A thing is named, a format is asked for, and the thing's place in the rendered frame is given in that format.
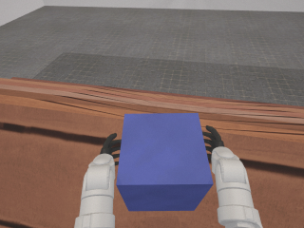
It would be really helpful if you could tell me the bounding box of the carton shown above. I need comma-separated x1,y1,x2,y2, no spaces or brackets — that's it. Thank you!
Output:
116,113,214,212

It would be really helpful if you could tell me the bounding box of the left robot hand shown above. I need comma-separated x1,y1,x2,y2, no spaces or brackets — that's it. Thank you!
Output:
100,133,122,166

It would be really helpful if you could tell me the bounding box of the robot left forearm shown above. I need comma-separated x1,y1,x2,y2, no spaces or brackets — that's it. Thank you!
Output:
74,153,116,228

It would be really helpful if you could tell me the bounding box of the robot right forearm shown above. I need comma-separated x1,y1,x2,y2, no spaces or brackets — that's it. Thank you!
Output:
211,146,263,228

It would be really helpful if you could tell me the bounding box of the right robot hand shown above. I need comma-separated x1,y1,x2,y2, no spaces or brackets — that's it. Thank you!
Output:
202,125,224,160

